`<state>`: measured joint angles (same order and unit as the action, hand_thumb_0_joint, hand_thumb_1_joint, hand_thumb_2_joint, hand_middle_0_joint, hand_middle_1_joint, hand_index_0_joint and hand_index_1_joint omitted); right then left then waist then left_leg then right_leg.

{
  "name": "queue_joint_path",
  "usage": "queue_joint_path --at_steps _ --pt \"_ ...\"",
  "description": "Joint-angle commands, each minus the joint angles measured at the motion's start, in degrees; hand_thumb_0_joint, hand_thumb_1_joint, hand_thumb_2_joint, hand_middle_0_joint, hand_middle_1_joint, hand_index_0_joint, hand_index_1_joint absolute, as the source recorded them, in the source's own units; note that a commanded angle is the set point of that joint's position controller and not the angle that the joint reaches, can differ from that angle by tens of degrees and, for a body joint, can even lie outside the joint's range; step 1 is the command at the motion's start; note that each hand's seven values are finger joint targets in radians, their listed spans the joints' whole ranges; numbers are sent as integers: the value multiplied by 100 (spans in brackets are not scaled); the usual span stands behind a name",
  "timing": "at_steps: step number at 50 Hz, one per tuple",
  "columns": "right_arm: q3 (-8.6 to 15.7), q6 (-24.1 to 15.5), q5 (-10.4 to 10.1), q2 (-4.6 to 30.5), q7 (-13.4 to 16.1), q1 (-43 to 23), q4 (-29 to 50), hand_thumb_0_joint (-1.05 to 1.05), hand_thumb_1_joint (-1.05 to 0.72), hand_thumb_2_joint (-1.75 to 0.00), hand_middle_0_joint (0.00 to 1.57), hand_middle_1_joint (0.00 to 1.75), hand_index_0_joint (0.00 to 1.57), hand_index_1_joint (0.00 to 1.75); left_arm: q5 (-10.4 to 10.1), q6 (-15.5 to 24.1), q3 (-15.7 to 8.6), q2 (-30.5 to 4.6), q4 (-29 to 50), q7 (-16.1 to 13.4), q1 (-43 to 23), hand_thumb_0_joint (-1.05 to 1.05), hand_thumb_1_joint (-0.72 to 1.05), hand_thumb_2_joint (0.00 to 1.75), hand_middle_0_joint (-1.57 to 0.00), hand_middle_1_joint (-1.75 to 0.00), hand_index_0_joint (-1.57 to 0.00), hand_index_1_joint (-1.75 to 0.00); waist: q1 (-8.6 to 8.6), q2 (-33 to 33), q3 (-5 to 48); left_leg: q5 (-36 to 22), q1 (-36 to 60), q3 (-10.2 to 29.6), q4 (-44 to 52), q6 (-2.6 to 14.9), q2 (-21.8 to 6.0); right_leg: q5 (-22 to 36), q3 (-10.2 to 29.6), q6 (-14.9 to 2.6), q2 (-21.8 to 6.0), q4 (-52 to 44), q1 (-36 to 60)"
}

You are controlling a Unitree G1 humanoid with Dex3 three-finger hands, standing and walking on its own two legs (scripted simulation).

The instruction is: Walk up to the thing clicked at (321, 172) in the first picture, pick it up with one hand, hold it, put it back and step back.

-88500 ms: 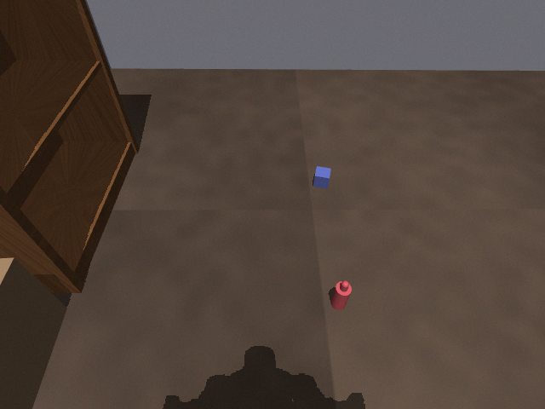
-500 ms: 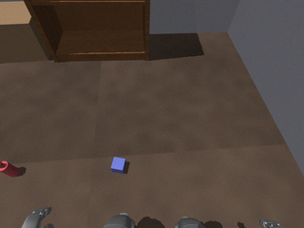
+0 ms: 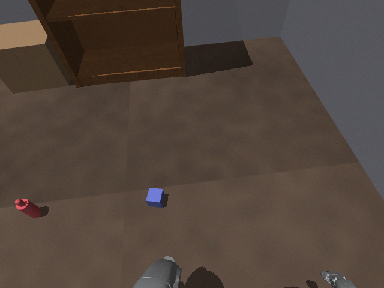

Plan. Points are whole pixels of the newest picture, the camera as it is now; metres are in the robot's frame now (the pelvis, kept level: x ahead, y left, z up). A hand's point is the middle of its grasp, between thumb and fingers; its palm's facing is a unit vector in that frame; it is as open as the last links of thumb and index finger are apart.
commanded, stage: step back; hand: left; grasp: from above
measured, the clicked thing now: (155, 197) +0.60 +0.25 -0.73
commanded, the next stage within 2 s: none
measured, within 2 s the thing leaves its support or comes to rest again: neither
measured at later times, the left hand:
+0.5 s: hand out of the picture -0.03 +0.28 -0.15, palm faces +0.09 -0.93 -0.34, open 7.4 cm
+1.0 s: hand out of the picture -0.19 +0.27 -0.13, palm faces +0.07 -0.89 -0.46, open 7.4 cm
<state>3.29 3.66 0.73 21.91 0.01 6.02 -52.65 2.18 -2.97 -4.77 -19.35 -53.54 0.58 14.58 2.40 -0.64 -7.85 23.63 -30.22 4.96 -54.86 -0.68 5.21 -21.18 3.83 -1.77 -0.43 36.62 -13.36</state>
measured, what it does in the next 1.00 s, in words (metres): walks backwards: left foot, then right foot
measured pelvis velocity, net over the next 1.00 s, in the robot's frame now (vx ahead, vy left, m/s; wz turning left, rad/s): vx -0.30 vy -0.02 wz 0.10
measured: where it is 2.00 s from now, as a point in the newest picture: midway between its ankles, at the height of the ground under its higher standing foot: outside the picture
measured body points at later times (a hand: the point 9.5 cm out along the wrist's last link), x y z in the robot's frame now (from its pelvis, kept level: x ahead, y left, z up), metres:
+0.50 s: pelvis -0.13 +0.01 +0.00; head -0.08 +0.04 +0.45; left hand -0.04 +0.32 -0.12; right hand +0.01 -0.28 -0.10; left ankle -0.10 +0.12 -0.73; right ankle -0.16 -0.15 -0.64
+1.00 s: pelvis -0.30 -0.02 -0.01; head -0.23 -0.03 +0.43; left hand -0.19 +0.31 -0.10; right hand -0.22 -0.33 -0.15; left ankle -0.35 +0.11 -0.72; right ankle -0.20 -0.14 -0.73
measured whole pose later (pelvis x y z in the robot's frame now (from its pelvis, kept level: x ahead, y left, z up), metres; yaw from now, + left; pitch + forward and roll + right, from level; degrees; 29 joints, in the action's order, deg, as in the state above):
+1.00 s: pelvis -0.30 -0.02 -0.01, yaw +6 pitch -1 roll +1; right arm 2.9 3.1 1.1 23.2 0.9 13.0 -51.6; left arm 2.2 -2.4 -4.6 -21.5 -44.6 -1.4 6.3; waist -0.5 -1.8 -9.7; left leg 27.9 -16.2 4.0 -45.2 -1.5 2.5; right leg -12.0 -1.3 0.5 -3.5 37.2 -24.2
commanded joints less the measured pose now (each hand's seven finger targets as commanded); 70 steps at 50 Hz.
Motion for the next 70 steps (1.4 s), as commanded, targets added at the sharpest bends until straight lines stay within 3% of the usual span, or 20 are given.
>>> queue_joint_path --at_steps 1,7,12,15,16,20,26,31,33,35,36,40,47,51,53,54,58,63,68,70 --pt "189 -197 -99 879 148 454 351 0 -90 -90 20 30 20 30 8 275 -408 -1462 951 -203 -1135 0 90 90 -20 -30 -20 -30 -580 901 470 -63 176 483 -1308 69 428 2862 414 -517 -819 -1429 -325" --pt "124 -284 -45 921 216 83 633 0 -90 -90 20 30 20 30 -18 208 -384 -1375 1048 -311 -98 0 90 90 -20 -30 -20 -30 151 1083 1049 640 -173 95 472 -77 -160 4028 863 -1051 -1412 -668 1840" --pt "229 -361 13 946 178 833 389 0 -90 -90 20 30 20 30 -184 81 -296 -1541 1253 -248 -471 0 90 90 -20 -30 -20 -30 -237 958 1483 -1745 1661 -332 3421 165 -465 4067 471 -562 -1067 305 1204" --pt "442 -333 66 1960 120 430 597 0 -90 -90 20 30 20 30 -249 62 -250 -1226 1451 -273 -832 0 90 90 -20 -30 -20 -30 -439 -1233 1272 -4385 2140 2000 3226 1590 -2548 -1427 -4 51 574 1924 -917" --pt "469 -344 115 1981 133 424 602 0 -90 -90 20 30 20 30 -172 52 -296 -1293 1405 -338 -968 0 90 90 -20 -30 -20 -30 -573 -1244 1026 -4111 1689 2387 3341 1928 -2854 -1786 510 77 519 2755 -986" --pt "272 -320 111 1255 174 -280 816 0 -90 -90 20 30 20 30 -231 30 -304 -1295 1083 -269 -327 0 90 90 -20 -30 -20 -30 -42 -555 659 -3643 1732 619 3136 1225 -1804 -711 657 21 699 3681 -1453" --pt "316 -305 73 1214 162 220 859 0 -90 -90 20 30 20 30 -153 171 -266 -1192 1102 -235 -334 0 90 90 -20 -30 -20 -30 -429 -917 920 -3658 2787 559 2759 1581 -1921 -759 198 438 355 1972 -1434" --pt "388 -163 64 1472 88 -135 1048 0 -90 -90 20 30 20 30 -95 247 -301 -1245 750 -176 197 0 90 90 -20 -30 -20 -30 -221 -1087 1326 -2357 1988 473 2479 1188 -1774 297 -364 194 170 -555 43" --pt "336 -109 -30 1261 76 -215 1027 0 -90 -90 20 30 20 30 6 290 -365 -1421 606 -160 441 0 90 90 -20 -30 -20 -30 -95 -650 1371 -1313 1001 331 1990 663 -1429 763 153 -92 -102 -1175 721" --pt "282 -83 -54 978 148 -385 1173 0 -90 -90 20 30 20 30 47 270 -579 -2426 927 -149 -158 0 90 90 -20 -30 -20 -30 120 1612 726 1070 96 96 -465 23 44 152 2937 -1502 -2286 -2115 -817" --pt "387 -61 -34 1250 181 -254 1065 0 -90 -90 20 30 20 30 35 281 -569 -2435 1128 -192 -643 0 90 90 -20 -30 -20 -30 -7 1554 321 1010 561 554 -1246 -27 -236 -40 3215 -1649 -2524 -2341 -1853" --pt "277 -119 -78 1048 141 440 673 0 -90 -90 20 30 20 30 37 263 -422 -1585 1202 -227 -1141 0 90 90 -20 -30 -20 -30 -388 837 536 161 368 508 -1642 -7 291 1360 755 -773 -1036 -1429 -838" --pt "177 -249 40 925 177 520 752 0 -90 -90 20 30 20 30 35 154 -378 -1561 1211 -333 -468 0 90 90 -20 -30 -20 -30 38 1425 1129 746 424 -66 1161 -68 -417 2928 875 -961 -1479 -714 1182" --pt "330 -293 99 1079 167 1258 385 0 -90 -90 20 30 20 30 -100 -11 -259 -1510 1303 -255 -759 0 90 90 -20 -30 -20 -30 -280 975 1390 -1406 1902 -291 3351 182 -466 2345 519 -421 -1090 146 268" --pt "492 -254 198 2071 112 647 598 0 -90 -90 20 30 20 30 -186 -9 -179 -1213 1430 -266 -842 0 90 90 -20 -30 -20 -30 -199 -1273 1056 -2378 2050 2295 3632 1212 -2477 -1245 -418 70 401 1740 -1666" --pt "527 -264 196 2345 93 552 685 0 -90 -90 20 30 20 30 -99 -4 -303 -1465 1446 -337 -1282 0 90 90 -20 -30 -20 -30 -585 -1428 819 -2304 892 2911 3825 1924 -2957 -1817 363 165 336 2814 -1234" --pt "242 -316 200 1334 184 -318 815 0 -90 -90 20 30 20 30 -228 -36 -288 -1384 944 -235 -464 0 90 90 -20 -30 -20 -30 126 -446 588 -3151 1181 596 3171 1202 -1745 -596 710 67 650 3863 -1388" --pt "257 -229 152 1223 140 196 769 0 -90 -90 20 30 20 30 -123 134 -201 -1224 983 -204 -634 0 90 90 -20 -30 -20 -30 -312 -936 748 -3277 2393 598 2766 1483 -1811 -913 113 385 271 1728 -1320" --pt "309 -109 67 1505 88 34 731 0 -90 -90 20 30 20 30 -46 322 -181 -1211 439 -183 118 0 90 90 -20 -30 -20 -30 -123 -982 1534 -2327 2218 304 2056 1051 -1629 520 -550 87 237 -1595 340" --pt "157 -131 1 1007 63 52 848 0 -90 -90 20 30 20 30 76 395 -346 -1762 384 -187 140 0 90 90 -20 -30 -20 -30 -148 439 1359 -574 351 3 1085 456 -794 560 1491 -335 -783 -1599 1092"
